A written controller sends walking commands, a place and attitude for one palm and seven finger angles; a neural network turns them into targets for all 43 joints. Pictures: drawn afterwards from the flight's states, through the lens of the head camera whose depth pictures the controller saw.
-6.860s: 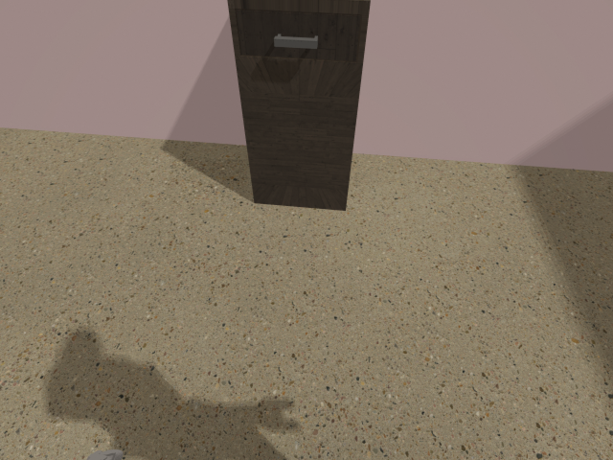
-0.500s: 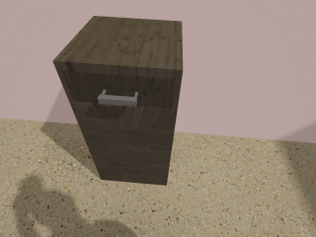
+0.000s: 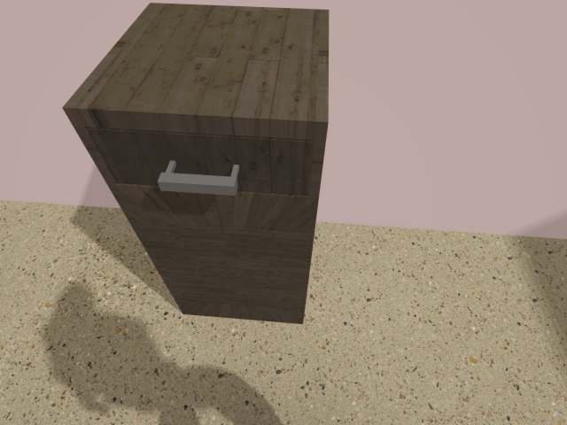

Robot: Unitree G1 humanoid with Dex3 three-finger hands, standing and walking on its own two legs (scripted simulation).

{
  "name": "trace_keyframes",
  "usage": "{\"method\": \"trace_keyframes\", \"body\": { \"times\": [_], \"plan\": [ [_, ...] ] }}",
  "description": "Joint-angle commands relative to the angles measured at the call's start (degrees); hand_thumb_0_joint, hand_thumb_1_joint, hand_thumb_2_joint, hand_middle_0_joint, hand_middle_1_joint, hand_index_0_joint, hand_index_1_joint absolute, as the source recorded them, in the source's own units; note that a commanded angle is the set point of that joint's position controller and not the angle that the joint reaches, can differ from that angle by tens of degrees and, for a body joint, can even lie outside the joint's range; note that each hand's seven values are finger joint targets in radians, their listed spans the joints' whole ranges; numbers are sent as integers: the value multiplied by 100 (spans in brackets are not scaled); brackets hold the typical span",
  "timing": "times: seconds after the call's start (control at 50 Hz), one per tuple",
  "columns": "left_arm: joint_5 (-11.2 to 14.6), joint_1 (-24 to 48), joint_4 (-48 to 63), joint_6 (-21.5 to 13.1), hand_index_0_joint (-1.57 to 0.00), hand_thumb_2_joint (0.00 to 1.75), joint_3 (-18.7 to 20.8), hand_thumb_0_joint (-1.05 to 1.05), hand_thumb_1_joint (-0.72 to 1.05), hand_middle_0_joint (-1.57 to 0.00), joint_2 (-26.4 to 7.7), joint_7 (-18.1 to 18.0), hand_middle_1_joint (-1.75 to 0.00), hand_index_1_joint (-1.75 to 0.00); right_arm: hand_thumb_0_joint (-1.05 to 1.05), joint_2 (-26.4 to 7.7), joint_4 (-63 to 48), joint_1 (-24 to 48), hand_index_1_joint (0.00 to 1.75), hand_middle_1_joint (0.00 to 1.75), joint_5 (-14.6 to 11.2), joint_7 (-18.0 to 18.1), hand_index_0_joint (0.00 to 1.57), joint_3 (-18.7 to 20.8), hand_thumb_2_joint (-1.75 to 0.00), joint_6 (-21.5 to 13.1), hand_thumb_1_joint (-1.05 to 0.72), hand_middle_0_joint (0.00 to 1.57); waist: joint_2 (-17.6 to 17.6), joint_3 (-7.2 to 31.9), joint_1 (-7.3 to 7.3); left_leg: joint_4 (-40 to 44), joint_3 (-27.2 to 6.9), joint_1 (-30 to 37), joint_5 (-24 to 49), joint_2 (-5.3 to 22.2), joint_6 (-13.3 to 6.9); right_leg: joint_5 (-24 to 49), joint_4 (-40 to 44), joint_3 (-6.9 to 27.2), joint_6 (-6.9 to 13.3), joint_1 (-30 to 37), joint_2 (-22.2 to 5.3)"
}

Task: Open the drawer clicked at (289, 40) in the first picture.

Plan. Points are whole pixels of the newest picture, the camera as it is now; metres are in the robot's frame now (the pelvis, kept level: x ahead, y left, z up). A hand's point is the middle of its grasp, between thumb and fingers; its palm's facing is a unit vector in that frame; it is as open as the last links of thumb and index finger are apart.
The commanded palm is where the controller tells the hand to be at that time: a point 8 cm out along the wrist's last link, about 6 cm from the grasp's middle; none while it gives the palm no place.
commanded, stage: come to a stop and stand still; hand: left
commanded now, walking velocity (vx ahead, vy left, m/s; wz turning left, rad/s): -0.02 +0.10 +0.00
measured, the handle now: (201, 175) +0.52 +0.19 +0.02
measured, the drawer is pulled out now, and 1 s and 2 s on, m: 0.00 0.00 0.00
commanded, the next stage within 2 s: look again from close up in 0.70 s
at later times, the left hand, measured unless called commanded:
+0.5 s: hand out of the picture -0.04 +0.17 -0.17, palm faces +0.05 -0.98 -0.19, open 7.3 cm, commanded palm none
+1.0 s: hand out of the picture -0.02 +0.17 -0.16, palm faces +0.02 -0.98 -0.20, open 7.4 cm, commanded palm none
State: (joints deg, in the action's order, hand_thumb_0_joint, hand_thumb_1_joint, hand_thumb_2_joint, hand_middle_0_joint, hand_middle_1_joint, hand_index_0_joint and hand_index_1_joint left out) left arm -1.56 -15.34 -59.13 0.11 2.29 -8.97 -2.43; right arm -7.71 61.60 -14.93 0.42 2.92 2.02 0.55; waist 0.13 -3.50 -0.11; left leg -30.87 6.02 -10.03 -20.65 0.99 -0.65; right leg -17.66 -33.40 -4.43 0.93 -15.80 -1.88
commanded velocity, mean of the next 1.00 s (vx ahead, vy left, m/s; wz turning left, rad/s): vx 0.02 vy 0.02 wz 0.00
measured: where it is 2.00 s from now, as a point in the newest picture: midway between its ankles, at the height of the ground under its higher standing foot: outside the picture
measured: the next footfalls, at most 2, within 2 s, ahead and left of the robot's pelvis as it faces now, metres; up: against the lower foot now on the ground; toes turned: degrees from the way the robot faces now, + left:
none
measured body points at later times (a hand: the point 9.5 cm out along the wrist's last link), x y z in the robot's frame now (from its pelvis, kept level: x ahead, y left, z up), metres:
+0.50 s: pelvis -0.02 +0.00 +0.01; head -0.02 +0.00 +0.46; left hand -0.04 +0.22 -0.15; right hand -0.04 -0.21 -0.15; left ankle -0.05 +0.11 -0.73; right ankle +0.00 -0.11 -0.73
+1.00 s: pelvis -0.01 +0.00 +0.01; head -0.01 -0.01 +0.46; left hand -0.02 +0.22 -0.15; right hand -0.02 -0.20 -0.16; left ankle -0.05 +0.11 -0.73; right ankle +0.00 -0.11 -0.73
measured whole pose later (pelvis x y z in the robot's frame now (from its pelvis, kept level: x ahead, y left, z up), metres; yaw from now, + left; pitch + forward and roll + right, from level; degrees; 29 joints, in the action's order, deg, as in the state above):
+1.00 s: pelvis -0.01 +0.00 +0.01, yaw +0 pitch -1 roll +1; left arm -0.9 -17.2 -65.3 -1.2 -1.0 -7.0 -2.0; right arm -7.8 63.9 -18.8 0.6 1.5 -1.5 -1.6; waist 1.9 -0.7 -0.2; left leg -24.9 6.0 -6.4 -17.2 0.2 -1.0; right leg -14.5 -28.3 -4.5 0.5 -12.5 -2.2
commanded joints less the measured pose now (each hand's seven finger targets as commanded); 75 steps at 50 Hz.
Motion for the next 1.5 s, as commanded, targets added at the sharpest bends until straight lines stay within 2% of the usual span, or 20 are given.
{"method": "trace_keyframes", "body": {
  "times": [0.0, 0.06, 0.14, 0.26, 0.44, 0.46, 0.48, 0.5, 0.52, 0.6, 0.7, 0.88, 1.34, 1.36, 1.38, 1.4, 1.42, 1.44, 1.46, 1.48],
  "plan": [
    [47, -567, 176, -37, -20, 90, 87, 0, 90, -20, -653, -28, -30, -30, 0, -251, -177, -507, 30, 30, -1, -56, 20, 46, -90, -19, -90, 20, -847, 717, 31, -361, -227, -346, 952, 179, 16, 4284, 559, 1048, 615, 819, -1279],
    [56, -184, 273, -20, -20, 90, 62, 0, 90, -20, -674, -24, -30, -30, 0, -254, -149, -484, 30, 30, 16, -88, 20, -2, -90, -2, -90, 20, -792, 495, -23, 136, -303, -189, 881, 236, 25, 3120, 791, 1011, 578, 472, -1175],
    [64, 12, 327, 15, -20, 90, 28, 0, 90, -20, -561, 17, -30, -30, 0, -464, -122, -265, 30, 30, 65, -126, 20, -55, -90, -56, -90, 20, 242, 80, 111, 857, -681, -393, 1252, 581, -120, 1163, 893, 619, 188, 346, -588],
    [35, -176, 132, -11, -20, 90, -18, 0, 90, -20, -450, 75, -30, -30, 0, -494, -27, -478, 30, 30, 118, -164, 20, -128, -90, -93, -90, 20, 67, -256, 114, 1360, -717, -647, -181, 481, -147, -225, 1315, 577, 135, 323, -438],
    [72, -599, -192, -126, -20, 90, -148, 0, 90, -20, -259, 68, -30, -30, 0, -413, 150, -732, 30, 30, 46, -112, 20, -213, -90, -202, -90, 20, -58, -183, 94, 1408, -676, -359, 773, 555, -142, 905, 1324, 495, 117, 554, -453],
    [34, -949, -478, -247, -20, 90, -223, 0, 90, -20, -539, -183, -30, -30, 0, -742, -242, -35, 30, 30, -2, -182, 20, -190, -90, -283, -90, 20, 320, -477, 279, 309, -364, -702, 1320, 593, 72, 2536, 1056, 749, 109, 278, -777],
    [83, -729, -244, -270, -20, 90, -174, 0, 90, -20, -795, -121, -30, -30, 0, -428, -352, -450, 30, 30, 20, -187, 20, -195, -90, -189, -90, 20, 487, 49, -56, 439, -510, -460, 139, 281, 76, 820, 1258, 1028, 281, 230, -931],
    [78, -549, -171, -279, -20, 90, -187, 0, 90, -20, -748, -62, -30, -30, 0, -418, -302, -692, 30, 30, 42, -209, 20, -200, -90, -190, -90, 20, 420, 143, -123, 564, -571, -354, 121, 329, 23, -351, 1229, 967, 343, -59, -775],
    [74, -469, -152, -261, -20, 90, -199, 0, 90, -20, -714, -25, -30, -30, 0, -441, -290, -834, 30, 30, 75, -227, 20, -208, -90, -186, -90, 20, 508, 166, -151, 630, -573, -352, 119, 400, -62, -494, 1112, 801, 312, -153, -612],
    [91, -633, -316, -229, -20, 90, -286, 0, 90, -20, -337, 31, -30, -30, 0, -491, -314, -867, 30, 30, 28, -178, 20, -250, -90, -254, -90, 20, -28, -28, -54, 999, -802, -685, 426, 533, -213, 268, 880, 575, 198, 229, -392],
    [113, -726, -460, -216, -20, 90, -299, 0, 90, -20, -246, 36, -30, -30, 0, -483, -145, -917, 30, 30, 22, -146, 20, -286, -90, -274, -90, 20, -171, -256, -19, 1126, -727, -576, 711, 507, -215, 637, 904, 576, 167, 280, -414],
    [111, -653, -470, -208, -20, 90, -243, 0, 90, -20, -249, 18, -30, -30, 0, -435, 113, -865, 30, 30, 40, -115, 20, -302, -90, -293, -90, 20, -106, -147, 20, 1182, -634, -285, 1263, 511, -188, 1217, 887, 542, 149, 508, -456],
    [110, -577, -500, -201, -20, 90, -209, 0, 90, -20, -285, 27, -30, -30, 0, -367, 357, -752, 30, 30, 36, -74, 20, -284, -90, -229, -90, 20, 30, -87, 10, 1155, -517, -3, 1381, 523, -96, 1668, 1123, 566, 190, 662, -494],
    [60, -974, -698, -292, -20, 90, -162, 0, 90, -20, -624, -201, -30, -30, 0, -684, -55, -35, 30, 30, -58, -146, 20, -147, -90, -260, -90, 20, -825, -212, 267, -69, -310, -616, 1381, 601, 84, 4161, 988, 838, -25, 670, -821],
    [-459, 3544, 7863, -1354, -20, 89, -804, 0, 88, -20, -1847, -121, -32, -32, 0, -1586, -2133, -12, 30, 30, -350, 186, 20, -210, -90, -1125, -90, 20, 1085, 2609, -245, 793, -305, 849, 2117, -45, -201, 2935, 550, 1232, 166, 1097, -224],
    [-577, 1273, 6393, -860, -20, 88, -267, 0, 85, -20, -1797, -648, -33, -33, 0, -1206, -1849, 532, 30, 30, -316, 436, 20, -66, -90, -1616, -90, 20, 1861, 2506, 164, 693, -334, 913, 3043, 36, -199, 1768, 278, 767, 267, 893, -38],
    [-575, -88, 5831, 38, -21, 87, -706, 0, 83, -21, -918, -953, -34, -34, 0, -946, -1914, 495, 30, 30, -518, 407, 20, 23, -90, -1817, -90, 20, 1459, 1444, 101, 787, -474, 341, 2743, 81, -57, 904, 289, 516, 208, 265, 73],
    [-833, -251, 5737, 257, -21, 86, -1061, 0, 81, -21, -345, -974, -36, -36, 0, -969, -1799, 338, 30, 30, -480, 410, 20, 13, -90, -1863, -90, 20, 611, 981, -8, 655, -437, 57, 2489, 133, -117, 1044, 408, 333, 111, 28, 103],
    [-1178, 151, 6364, 228, -21, 85, -1207, 0, 78, -21, -471, -1031, -37, -37, 0, -1165, -2180, 597, 30, 30, -456, 361, 20, 37, -90, -1969, -90, 20, 89, 457, -59, 540, -600, -239, 1895, 60, -154, 929, 468, 397, 118, -376, 117],
    [-1752, 26, 6442, 169, -21, 84, -1230, 0, 76, -21, -658, -1148, -39, -39, 0, -1348, -2270, 536, 30, 30, -278, 330, 20, 32, -90, -1998, -90, 20, -258, 724, -127, 332, -584, -346, 1589, -25, -202, 699, 414, 391, 126, -604, 127]
  ]
}}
